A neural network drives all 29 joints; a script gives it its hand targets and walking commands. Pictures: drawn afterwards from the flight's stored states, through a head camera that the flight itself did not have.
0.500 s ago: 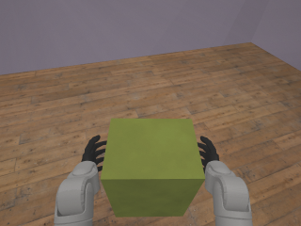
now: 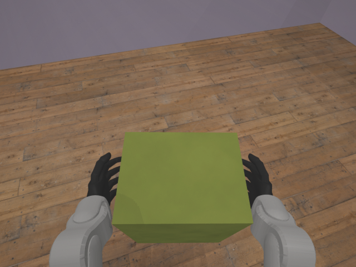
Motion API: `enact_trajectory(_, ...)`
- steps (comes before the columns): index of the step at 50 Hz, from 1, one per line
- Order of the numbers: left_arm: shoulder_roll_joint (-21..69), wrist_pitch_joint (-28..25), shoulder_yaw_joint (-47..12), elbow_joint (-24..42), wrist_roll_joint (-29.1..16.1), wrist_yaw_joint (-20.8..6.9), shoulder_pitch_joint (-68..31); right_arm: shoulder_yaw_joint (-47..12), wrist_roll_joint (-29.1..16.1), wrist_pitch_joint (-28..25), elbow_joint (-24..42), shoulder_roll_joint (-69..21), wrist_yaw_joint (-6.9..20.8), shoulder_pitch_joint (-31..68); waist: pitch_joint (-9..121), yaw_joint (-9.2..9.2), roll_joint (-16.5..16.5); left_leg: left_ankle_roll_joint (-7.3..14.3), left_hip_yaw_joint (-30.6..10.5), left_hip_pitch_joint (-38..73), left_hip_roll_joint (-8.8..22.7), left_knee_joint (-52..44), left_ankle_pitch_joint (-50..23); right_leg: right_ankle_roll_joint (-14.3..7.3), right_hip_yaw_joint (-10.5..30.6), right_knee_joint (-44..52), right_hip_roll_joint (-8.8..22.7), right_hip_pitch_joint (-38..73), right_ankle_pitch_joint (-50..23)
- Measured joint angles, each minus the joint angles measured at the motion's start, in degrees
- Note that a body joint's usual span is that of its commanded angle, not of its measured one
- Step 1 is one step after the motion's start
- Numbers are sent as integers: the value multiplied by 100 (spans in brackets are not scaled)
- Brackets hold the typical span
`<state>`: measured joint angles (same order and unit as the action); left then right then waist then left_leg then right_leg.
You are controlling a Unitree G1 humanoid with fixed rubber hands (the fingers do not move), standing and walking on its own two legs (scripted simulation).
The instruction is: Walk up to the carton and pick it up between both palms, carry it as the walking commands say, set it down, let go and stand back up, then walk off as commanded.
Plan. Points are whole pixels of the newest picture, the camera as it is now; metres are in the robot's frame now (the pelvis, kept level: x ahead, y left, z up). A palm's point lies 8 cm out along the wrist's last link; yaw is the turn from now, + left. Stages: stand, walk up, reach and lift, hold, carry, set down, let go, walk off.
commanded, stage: carry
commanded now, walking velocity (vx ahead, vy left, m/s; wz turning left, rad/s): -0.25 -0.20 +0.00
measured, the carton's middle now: (179, 196) +0.27 +0.00 +0.01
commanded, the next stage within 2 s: none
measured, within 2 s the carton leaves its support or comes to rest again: neither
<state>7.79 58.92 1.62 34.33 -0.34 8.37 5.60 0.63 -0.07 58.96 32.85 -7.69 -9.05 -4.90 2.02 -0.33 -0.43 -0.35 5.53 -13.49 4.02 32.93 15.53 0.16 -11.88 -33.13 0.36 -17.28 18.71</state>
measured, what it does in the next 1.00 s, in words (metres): walks backwards: left foot, then right foot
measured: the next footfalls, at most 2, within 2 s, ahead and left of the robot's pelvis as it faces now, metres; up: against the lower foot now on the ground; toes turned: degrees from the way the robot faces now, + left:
left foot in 0.32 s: +0.12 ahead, +0.11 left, +0.00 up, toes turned +8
right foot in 0.64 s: -0.05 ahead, -0.21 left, +0.00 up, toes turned -6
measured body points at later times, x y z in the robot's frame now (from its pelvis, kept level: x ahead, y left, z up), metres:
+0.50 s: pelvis -0.03 -0.02 -0.02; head +0.01 -0.01 +0.42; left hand +0.24 +0.12 +0.04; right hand +0.22 -0.18 +0.05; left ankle +0.08 +0.10 -0.75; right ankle -0.07 -0.15 -0.69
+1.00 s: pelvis -0.18 -0.13 -0.02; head -0.18 -0.11 +0.43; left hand +0.07 +0.03 +0.06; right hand +0.08 -0.27 +0.08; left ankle -0.21 -0.04 -0.75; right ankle -0.10 -0.21 -0.73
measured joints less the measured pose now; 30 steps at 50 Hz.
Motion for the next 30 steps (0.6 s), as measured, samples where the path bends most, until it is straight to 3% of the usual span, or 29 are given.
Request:
enact_trajectory(2,-4,311,-44,242,12,16,39,-25,12,292,254,2,-7,-75,-7,43,43,-4,-2,-179,-6,542,-302,-24,-48,691,28,265,-1043)
enact_trajectory(6,-16,624,-97,145,75,27,-221,112,104,668,353,2,12,89,26,102,152,-77,-49,-1069,-104,2371,1282,-476,-18,745,75,495,-319)
enact_trajectory(9,-26,776,-60,29,122,17,-346,139,161,861,243,19,28,249,-23,61,162,-90,36,-1555,-107,2788,1221,-520,72,646,97,514,-62)
enact_trajectory(14,-35,908,-35,-26,174,-7,-477,178,190,1016,192,31,33,407,-170,-56,87,17,208,-1574,17,1606,455,-504,98,-87,-5,295,315)
enact_trajectory(16,-37,937,-46,-9,200,-11,-489,191,187,1046,195,32,40,436,-157,-88,57,112,278,-1307,104,703,-404,-493,70,-536,-89,143,563)
enact_trajectory(20,-46,967,64,-230,244,-23,-660,195,224,955,-148,37,68,585,-235,-27,196,199,301,-1534,214,850,-145,-114,503,-2574,-189,-823,1514)
enact_trajectory(22,-48,974,36,-271,261,-19,-662,229,222,951,-180,32,88,570,-304,21,152,135,257,-1554,264,607,-348,-11,705,-3216,-147,-1150,1388)
enact_trajectory(25,-47,924,-9,-203,234,-9,-624,223,232,916,-47,27,107,482,-357,79,-12,68,123,-1571,360,155,-766,47,859,-2788,8,-1118,1100)
enact_trajectory(30,-45,823,-5,33,142,-3,-605,146,295,859,258,27,118,443,-217,192,-235,-154,-132,-1762,602,-407,-1398,-9,829,-1123,60,-561,948)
